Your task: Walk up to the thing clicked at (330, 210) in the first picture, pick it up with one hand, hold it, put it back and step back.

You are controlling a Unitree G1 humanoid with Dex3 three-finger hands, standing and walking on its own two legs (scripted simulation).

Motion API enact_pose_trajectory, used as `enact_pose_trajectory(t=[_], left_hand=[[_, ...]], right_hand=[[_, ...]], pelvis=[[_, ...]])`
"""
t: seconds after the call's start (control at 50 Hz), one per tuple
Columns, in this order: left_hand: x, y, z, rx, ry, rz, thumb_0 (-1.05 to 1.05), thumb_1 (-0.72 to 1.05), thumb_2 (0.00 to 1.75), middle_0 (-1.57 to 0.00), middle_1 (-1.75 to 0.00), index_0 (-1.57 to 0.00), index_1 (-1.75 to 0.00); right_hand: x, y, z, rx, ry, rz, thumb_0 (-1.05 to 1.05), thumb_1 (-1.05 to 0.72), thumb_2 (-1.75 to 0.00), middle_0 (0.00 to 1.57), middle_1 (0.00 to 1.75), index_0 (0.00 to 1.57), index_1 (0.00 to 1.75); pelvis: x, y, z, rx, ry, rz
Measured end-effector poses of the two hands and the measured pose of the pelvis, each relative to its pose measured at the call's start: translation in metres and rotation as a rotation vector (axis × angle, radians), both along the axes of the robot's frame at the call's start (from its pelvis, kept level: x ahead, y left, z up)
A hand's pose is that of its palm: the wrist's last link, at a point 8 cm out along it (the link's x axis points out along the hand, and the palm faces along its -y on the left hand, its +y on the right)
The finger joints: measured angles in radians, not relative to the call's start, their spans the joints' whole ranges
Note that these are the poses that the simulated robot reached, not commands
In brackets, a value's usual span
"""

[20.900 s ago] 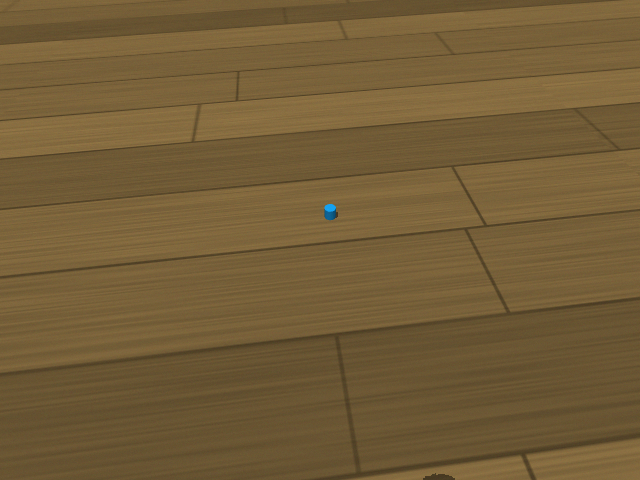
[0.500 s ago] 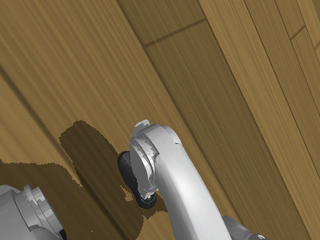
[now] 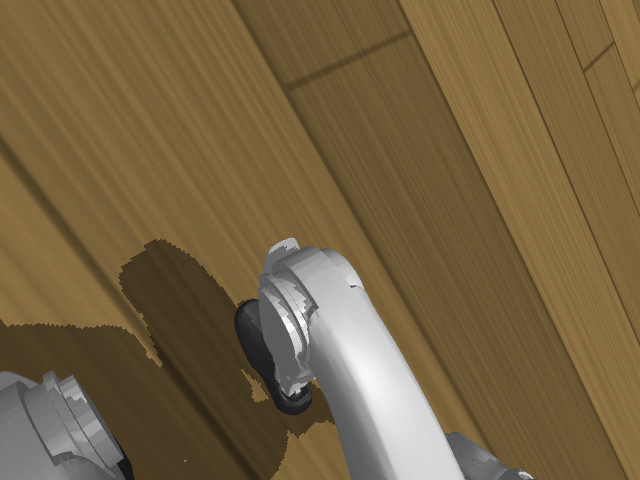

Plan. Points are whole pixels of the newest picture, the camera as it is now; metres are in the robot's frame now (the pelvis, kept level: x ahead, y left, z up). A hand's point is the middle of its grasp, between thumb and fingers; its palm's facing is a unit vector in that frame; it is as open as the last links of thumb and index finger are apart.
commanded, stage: close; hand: left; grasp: from above
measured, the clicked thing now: out of the picture +0.49 +0.30 -0.29
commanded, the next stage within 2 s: settle in 0.28 s
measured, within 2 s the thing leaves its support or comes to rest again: leaves its support in 0.72 s
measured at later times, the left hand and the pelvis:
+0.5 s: hand out of the picture +0.47 +0.30 -0.27, palm faces -0.44 -0.15 -0.89, open 7.7 cm; pelvis +0.00 +0.00 +0.00, yaw +0 degrees
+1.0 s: hand out of the picture +0.48 +0.33 -0.19, palm faces -0.40 -0.13 -0.91, open 7.6 cm; pelvis +0.01 +0.00 +0.01, yaw +2 degrees
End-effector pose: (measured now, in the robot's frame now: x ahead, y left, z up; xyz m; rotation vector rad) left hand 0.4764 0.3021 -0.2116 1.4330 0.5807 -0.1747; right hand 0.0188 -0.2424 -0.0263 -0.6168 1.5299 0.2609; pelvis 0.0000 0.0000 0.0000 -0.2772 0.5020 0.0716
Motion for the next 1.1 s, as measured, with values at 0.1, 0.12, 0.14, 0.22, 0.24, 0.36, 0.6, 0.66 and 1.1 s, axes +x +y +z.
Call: enact_pose_trajectory(t=[0.1,0.12,0.14,0.22,0.24,0.36,0.6,0.66,1.1], left_hand=[[0.001,-0.001,0.000,-0.001,-0.005,-0.014,0.01,0.34,0.40,-0.71,-0.71,-0.72,-0.62],[0.001,-0.001,0.000,-0.002,-0.007,-0.014,0.02,0.34,0.40,-0.72,-0.70,-0.72,-0.62],[0.001,-0.001,0.001,-0.004,-0.009,-0.014,0.02,0.35,0.39,-0.73,-0.70,-0.72,-0.61],[0.000,-0.001,0.001,-0.003,-0.013,-0.017,0.03,0.36,0.36,-0.79,-0.68,-0.74,-0.58],[0.000,-0.001,0.001,-0.002,-0.014,-0.017,0.03,0.37,0.35,-0.80,-0.68,-0.74,-0.58],[0.001,-0.001,0.002,0.005,-0.014,-0.019,0.03,0.37,0.31,-0.85,-0.64,-0.77,-0.55],[0.005,0.002,0.003,0.006,-0.009,0.009,0.04,0.36,0.26,-0.92,-0.57,-0.84,-0.47],[0.007,0.006,0.004,0.012,-0.013,0.009,0.04,0.36,0.25,-0.93,-0.55,-0.85,-0.46],[-0.003,0.024,0.095,0.036,-0.012,0.000,0.03,0.36,0.22,-1.00,-0.47,-0.90,-0.38]], right_hand=[[0.001,0.000,0.002,-0.009,-0.002,0.005,0.00,-0.91,-0.90,0.19,0.30,0.20,0.30],[0.001,0.000,0.002,-0.010,-0.004,0.006,0.00,-0.91,-0.90,0.19,0.30,0.20,0.30],[0.002,0.000,0.002,-0.011,-0.005,0.006,0.00,-0.91,-0.90,0.19,0.30,0.20,0.30],[0.002,0.001,0.001,-0.009,-0.008,0.012,0.00,-0.91,-0.90,0.19,0.30,0.20,0.30],[0.003,0.002,0.001,-0.008,-0.009,0.013,0.00,-0.91,-0.90,0.19,0.30,0.20,0.30],[0.003,0.005,-0.002,0.003,-0.019,0.017,0.00,-0.91,-0.90,0.19,0.30,0.20,0.30],[-0.004,0.007,-0.002,-0.002,-0.010,-0.010,0.00,-0.92,-0.90,0.20,0.30,0.20,0.30],[-0.005,0.005,0.000,-0.011,-0.003,-0.021,0.00,-0.92,-0.90,0.20,0.30,0.20,0.30],[0.042,-0.027,-0.013,-0.018,-0.121,-0.088,0.00,-0.91,-0.90,0.20,0.30,0.20,0.30]], pelvis=[[0.000,0.001,0.001,-0.003,-0.002,-0.001],[0.000,0.001,0.001,-0.004,-0.002,-0.001],[0.000,0.001,0.000,-0.005,-0.002,-0.001],[-0.001,0.001,0.000,-0.006,-0.006,0.000],[-0.001,0.001,0.000,-0.006,-0.007,-0.001],[-0.002,0.002,0.000,-0.007,-0.009,-0.001],[-0.003,0.003,-0.001,-0.007,-0.003,-0.002],[-0.002,0.003,0.000,-0.007,0.002,-0.002],[0.003,-0.001,0.011,0.041,0.078,0.036]])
